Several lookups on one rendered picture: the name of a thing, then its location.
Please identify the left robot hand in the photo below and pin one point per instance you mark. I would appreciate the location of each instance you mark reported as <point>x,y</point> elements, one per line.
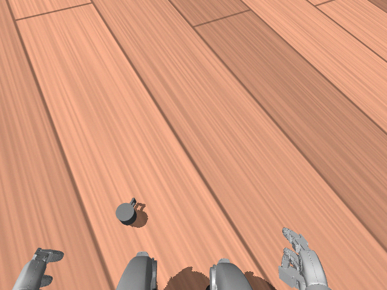
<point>32,275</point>

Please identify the right robot hand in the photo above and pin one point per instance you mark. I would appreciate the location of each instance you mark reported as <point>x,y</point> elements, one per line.
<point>307,269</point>

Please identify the mug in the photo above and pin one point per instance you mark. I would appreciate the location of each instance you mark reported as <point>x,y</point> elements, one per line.
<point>125,212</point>

